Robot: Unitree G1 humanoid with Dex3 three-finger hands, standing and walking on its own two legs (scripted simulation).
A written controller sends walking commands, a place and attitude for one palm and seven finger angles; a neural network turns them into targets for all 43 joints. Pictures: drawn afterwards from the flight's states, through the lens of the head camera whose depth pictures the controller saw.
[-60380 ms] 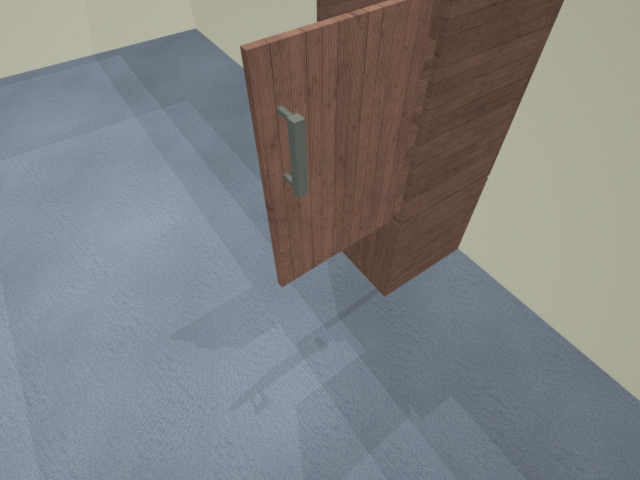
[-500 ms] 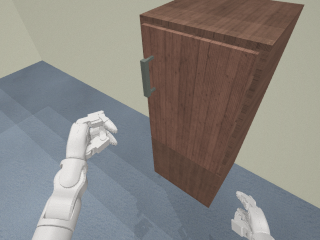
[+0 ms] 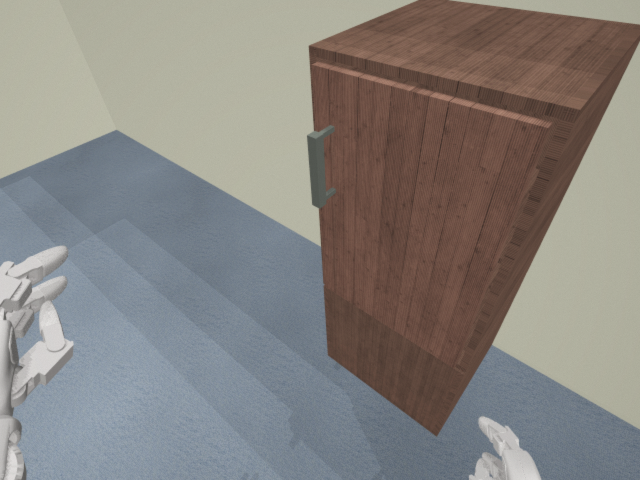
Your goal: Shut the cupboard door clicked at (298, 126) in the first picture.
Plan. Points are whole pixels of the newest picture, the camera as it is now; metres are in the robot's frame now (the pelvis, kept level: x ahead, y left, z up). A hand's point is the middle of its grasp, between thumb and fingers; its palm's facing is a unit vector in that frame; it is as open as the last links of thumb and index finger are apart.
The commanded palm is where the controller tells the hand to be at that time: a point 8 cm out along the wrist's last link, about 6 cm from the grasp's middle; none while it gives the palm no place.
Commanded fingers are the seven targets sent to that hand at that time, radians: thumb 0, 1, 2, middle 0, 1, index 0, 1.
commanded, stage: draw the hand back to the body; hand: left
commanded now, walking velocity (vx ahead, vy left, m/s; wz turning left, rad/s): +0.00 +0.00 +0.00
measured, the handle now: (323, 167) +0.65 +0.08 +0.07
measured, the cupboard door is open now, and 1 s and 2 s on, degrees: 0 0 0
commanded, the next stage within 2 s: step back with the hand held close in 0.34 s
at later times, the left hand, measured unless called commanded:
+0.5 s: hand (69, 346) +0.18 +0.27 +0.16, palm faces +0.48 -0.78 -0.40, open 7.4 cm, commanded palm +0.13 +0.30 +0.17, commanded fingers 0.00 0.90 0.90 -0.20 -0.30 -0.20 -0.30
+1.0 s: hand (21, 392) +0.14 +0.29 +0.16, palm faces +0.46 -0.75 -0.48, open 7.4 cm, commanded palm +0.08 +0.32 +0.17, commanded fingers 0.00 0.90 0.90 -0.20 -0.30 -0.20 -0.30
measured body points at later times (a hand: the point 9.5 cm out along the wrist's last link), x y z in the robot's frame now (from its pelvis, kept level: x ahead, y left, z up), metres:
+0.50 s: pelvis -0.01 +0.00 +0.00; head -0.03 -0.02 +0.45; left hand +0.15 +0.31 +0.18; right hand +0.18 -0.22 -0.09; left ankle -0.03 +0.12 -0.74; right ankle +0.01 -0.13 -0.74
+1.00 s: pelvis -0.07 +0.02 -0.02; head -0.06 +0.02 +0.43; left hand +0.11 +0.32 +0.18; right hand +0.10 -0.22 -0.10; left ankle -0.03 +0.12 -0.74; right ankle +0.01 -0.13 -0.74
